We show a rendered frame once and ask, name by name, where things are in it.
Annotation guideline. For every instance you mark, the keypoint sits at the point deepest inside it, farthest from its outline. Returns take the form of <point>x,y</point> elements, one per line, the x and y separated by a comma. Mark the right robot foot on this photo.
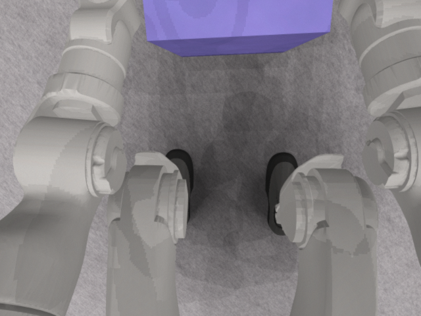
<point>279,168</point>

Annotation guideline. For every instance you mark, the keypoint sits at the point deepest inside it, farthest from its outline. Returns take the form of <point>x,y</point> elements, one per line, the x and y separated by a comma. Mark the robot right shin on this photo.
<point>330,161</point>

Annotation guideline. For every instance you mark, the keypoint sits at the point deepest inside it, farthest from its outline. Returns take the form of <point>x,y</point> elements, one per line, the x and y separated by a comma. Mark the left robot forearm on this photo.
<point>89,81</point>

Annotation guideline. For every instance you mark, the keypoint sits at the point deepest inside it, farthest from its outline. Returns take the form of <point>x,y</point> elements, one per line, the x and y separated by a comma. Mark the robot left upper arm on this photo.
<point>65,166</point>

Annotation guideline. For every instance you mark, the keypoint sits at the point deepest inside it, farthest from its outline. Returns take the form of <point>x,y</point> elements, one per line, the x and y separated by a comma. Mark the robot right upper arm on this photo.
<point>392,160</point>

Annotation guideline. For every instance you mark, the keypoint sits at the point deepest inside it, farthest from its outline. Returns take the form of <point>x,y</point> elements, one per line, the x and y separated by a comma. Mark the right robot forearm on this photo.
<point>386,36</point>

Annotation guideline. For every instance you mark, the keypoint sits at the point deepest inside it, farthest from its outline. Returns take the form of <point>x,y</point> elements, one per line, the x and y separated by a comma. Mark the carton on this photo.
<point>193,28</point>

